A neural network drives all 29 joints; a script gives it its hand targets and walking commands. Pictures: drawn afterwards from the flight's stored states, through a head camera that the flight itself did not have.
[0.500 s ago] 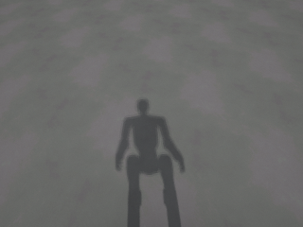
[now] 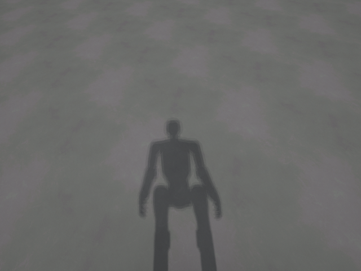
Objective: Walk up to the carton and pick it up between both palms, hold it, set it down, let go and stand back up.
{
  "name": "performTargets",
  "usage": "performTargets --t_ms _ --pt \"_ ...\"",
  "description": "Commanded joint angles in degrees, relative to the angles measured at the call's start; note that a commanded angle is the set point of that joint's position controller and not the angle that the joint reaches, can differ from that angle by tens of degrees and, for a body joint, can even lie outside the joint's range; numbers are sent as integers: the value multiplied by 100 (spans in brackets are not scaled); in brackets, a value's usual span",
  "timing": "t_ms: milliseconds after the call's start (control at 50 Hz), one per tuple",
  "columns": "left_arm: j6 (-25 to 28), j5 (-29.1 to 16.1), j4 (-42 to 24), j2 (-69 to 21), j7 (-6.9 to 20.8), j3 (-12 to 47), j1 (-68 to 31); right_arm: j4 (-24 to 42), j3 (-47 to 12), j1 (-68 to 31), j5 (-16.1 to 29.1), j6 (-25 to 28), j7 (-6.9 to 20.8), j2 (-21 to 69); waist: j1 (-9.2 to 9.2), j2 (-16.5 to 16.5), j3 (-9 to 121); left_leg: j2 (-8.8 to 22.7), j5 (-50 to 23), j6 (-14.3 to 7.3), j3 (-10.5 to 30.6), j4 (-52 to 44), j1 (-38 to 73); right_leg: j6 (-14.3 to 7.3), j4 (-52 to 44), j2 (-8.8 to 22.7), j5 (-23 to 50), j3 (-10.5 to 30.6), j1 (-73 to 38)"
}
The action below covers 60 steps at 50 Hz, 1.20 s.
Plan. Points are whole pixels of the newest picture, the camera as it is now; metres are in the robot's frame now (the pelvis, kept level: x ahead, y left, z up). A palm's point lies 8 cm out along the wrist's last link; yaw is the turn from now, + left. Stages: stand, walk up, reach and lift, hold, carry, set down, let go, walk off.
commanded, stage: stand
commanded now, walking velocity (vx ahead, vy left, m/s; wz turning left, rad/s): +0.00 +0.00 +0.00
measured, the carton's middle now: out of the picture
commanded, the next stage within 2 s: walk up in 0.58 s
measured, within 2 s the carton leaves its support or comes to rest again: neither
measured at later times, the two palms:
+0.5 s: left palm out of the picture -0.02 +0.21 -0.14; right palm out of the picture -0.02 -0.20 -0.15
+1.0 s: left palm out of the picture +0.07 +0.23 -0.12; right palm out of the picture -0.02 -0.29 -0.15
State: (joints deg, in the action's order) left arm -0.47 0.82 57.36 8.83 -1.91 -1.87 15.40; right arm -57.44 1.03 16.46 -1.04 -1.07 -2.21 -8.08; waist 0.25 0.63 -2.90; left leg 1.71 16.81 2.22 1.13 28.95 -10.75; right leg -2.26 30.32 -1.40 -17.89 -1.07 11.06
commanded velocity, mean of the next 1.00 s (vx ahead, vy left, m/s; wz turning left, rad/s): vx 0.00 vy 0.00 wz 0.00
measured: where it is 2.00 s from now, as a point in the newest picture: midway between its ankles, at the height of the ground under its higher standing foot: outside the picture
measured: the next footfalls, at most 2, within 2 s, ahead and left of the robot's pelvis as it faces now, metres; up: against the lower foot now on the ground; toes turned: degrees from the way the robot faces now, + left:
right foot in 1.12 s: +0.03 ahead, -0.28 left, +0.00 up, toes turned -26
left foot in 1.42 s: +0.18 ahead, -0.15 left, +0.00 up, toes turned -35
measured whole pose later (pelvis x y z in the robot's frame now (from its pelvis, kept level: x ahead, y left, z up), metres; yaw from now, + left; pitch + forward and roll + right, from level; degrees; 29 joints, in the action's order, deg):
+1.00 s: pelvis -0.02 -0.04 -0.01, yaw -15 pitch -3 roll +3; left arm -4.4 3.6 56.3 15.6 2.7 -6.0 13.2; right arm -57.8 6.1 10.4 -4.4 2.5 -5.4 -11.3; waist 2.1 0.1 -7.4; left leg 8.0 18.7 2.4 -12.5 29.3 -6.3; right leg 4.2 56.6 6.5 -24.6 -0.7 28.7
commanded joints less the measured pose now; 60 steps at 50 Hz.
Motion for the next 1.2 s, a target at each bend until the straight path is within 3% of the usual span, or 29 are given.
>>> performTargets --t_ms 0,180,260,300,380,400,420,500,520,540,740,760,780,800,820,840,860,880,900,920,940,1020,1060,1080,1100,1120,1140,1160,1180 --pt "92 -23 -99 452 -46 -107 263 68 103 201 3 106 -34 -513 50 -196 -57 179 -1115 -267 217 -422 131 -137 -864 499 1165 617 183" --pt "145 1 295 487 -46 -151 421 -374 79 250 1 127 -31 -285 63 -130 -44 242 -1093 -208 191 -584 68 -120 -878 540 1240 597 -130" --pt "119 -21 392 379 -40 -100 396 -533 72 324 8 120 -54 -315 30 181 -304 257 -1067 -212 204 -618 -28 -114 -967 522 1121 588 -23" --pt "111 -4 484 311 -66 -88 460 -607 65 408 31 77 -49 -199 -24 -51 -299 257 -974 -199 191 -613 66 -88 -991 499 1131 528 -14" --pt "121 -17 508 258 -75 -76 468 -736 64 383 2 83 -85 -214 17 149 -311 243 -999 -203 197 -675 -69 -119 -949 531 1225 570 -131" --pt "113 -12 548 238 -76 -73 483 -720 64 346 14 84 -92 -258 28 -110 -339 274 -1018 -194 236 -679 21 -117 -969 507 1160 572 -22" --pt "120 -13 501 227 -65 -54 432 -757 50 365 6 84 -92 -253 38 52 -336 260 -969 -199 175 -655 57 -115 -1001 556 1127 576 18" --pt "135 -37 563 361 -60 -95 450 -856 8 385 30 65 -67 -91 16 -190 -266 238 -970 -185 171 -651 80 -82 -1099 500 843 549 57" --pt "134 -35 562 205 -54 -62 433 -831 24 352 20 69 -74 -130 35 31 -359 237 -879 -175 211 -699 20 -63 -1084 480 843 528 71" --pt "118 2 621 158 -52 -32 424 -844 26 377 31 69 -67 -199 -9 -157 -369 239 -928 -152 176 -681 72 -80 -1087 508 855 591 114" --pt "151 -21 739 65 -84 -30 641 -917 50 336 3 111 -74 -168 59 78 -179 284 -1091 -186 216 -669 13 -137 -1057 573 1264 582 -137" --pt "118 -53 44 1360 93 -380 -166 -211 473 -104 -205 217 -153 -1136 -58 189 -186 435 -986 -750 216 62 1041 -102 -133 446 1414 1363 1553" --pt "79 -43 -173 1299 184 -351 -499 -204 589 33 -231 244 -214 -1326 -170 412 -81 785 -815 -1078 502 -117 1958 157 257 301 884 1229 2750" --pt "12 42 -307 1118 248 -352 -683 -230 670 223 -202 234 -277 -1370 -273 1007 -22 1750 -791 -1477 1010 -765 2200 394 1160 104 -316 649 3080" --pt "-58 196 -466 998 248 -373 -896 -192 682 419 -264 269 -319 -1475 -424 1172 2 2835 -1305 -1985 1594 -1237 1662 485 2666 389 -1208 295 2914" --pt "-145 361 -586 883 253 -424 -881 -139 680 421 -256 317 -354 -1352 -341 645 -85 3157 -1281 -2122 1600 -1341 1255 615 3225 789 -1339 319 2926" --pt "-191 406 -693 877 303 -460 -752 -45 665 194 -253 359 -395 -1322 -234 529 -188 3217 -937 -2148 1417 -1447 924 663 3384 1094 -1335 447 2785" --pt "-219 402 -704 926 363 -467 -684 19 685 -51 -264 396 -420 -1284 -99 439 -216 2963 -746 -1951 969 -1470 781 726 3370 1283 -1184 670 2665" --pt "-241 353 -682 934 424 -483 -414 126 702 -397 -311 429 -425 -1286 101 705 -222 2752 -651 -1796 528 -1362 780 717 3116 1347 -1014 735 2537" --pt "-261 297 -639 886 492 -458 -298 242 730 -591 -366 460 -414 -1304 175 647 -143 2616 -585 -1700 165 -1287 697 710 2919 1347 -724 697 2350" --pt "-282 272 -705 841 548 -430 -330 349 747 -695 -384 479 -391 -1357 174 907 -208 2460 -464 -1622 -96 -1185 553 666 2608 1392 -570 651 2201" --pt "-254 76 -715 865 758 -332 -180 683 733 -1086 -409 366 -233 -1706 245 811 -59 1898 -265 -1307 -1214 -536 -34 420 1647 927 35 -281 951" --pt "-178 16 -573 1042 755 -401 426 791 682 -1240 -467 243 -154 -1829 557 339 210 1662 155 -1089 -1443 492 -768 223 789 534 594 -735 -334" --pt "-125 -45 -356 1351 691 -524 982 834 533 -1159 -454 180 -87 -1588 831 -633 411 1018 460 -882 -1706 1859 -1069 49 284 159 741 -638 -973" --pt "-113 -83 -308 1821 625 -640 1353 1055 426 -1252 -411 110 26 -1100 1052 -2251 161 126 2428 -572 -1608 3614 -2179 -406 -662 510 683 918 -1170" --pt "-139 -206 -488 2173 586 -596 1179 1374 387 -1156 -268 20 118 -908 893 -2761 -232 -239 3294 -307 -923 4233 -3125 -801 -1474 1319 377 3124 -703" --pt "-194 -246 -714 2487 526 -604 646 1486 391 -916 -159 9 111 -998 761 -2513 -344 -125 3339 -281 -287 4362 -3036 -1403 -2185 1783 -533 4145 -145" --pt "-215 -215 -903 2577 455 -603 73 1536 286 -915 -56 84 109 -989 620 -2257 -537 96 3019 -268 -8 4426 -3131 -1636 -2324 1876 -1022 4078 126" --pt "-243 -105 -1025 2393 398 -516 -277 1432 248 -735 4 184 117 -1034 388 -1699 -590 233 2501 -250 136 4053 -2984 -1390 -1737 1582 -696 3186 94"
